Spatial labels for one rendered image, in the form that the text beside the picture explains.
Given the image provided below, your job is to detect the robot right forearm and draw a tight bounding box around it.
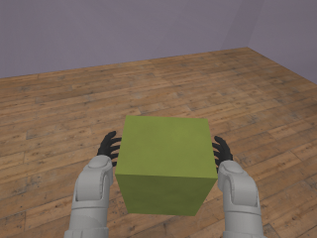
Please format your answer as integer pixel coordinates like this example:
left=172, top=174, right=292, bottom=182
left=217, top=160, right=267, bottom=238

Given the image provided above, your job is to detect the robot left forearm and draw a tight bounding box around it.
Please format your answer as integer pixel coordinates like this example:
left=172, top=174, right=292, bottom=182
left=63, top=155, right=114, bottom=238

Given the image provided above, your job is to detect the robot right hand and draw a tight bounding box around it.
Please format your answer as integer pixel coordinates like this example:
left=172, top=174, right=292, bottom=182
left=212, top=136, right=234, bottom=174

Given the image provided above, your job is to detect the robot left hand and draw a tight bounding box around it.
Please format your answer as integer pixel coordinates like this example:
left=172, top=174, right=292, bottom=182
left=96, top=131, right=122, bottom=167

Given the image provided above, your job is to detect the carton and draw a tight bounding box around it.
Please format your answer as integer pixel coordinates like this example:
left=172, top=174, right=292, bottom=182
left=115, top=115, right=218, bottom=216

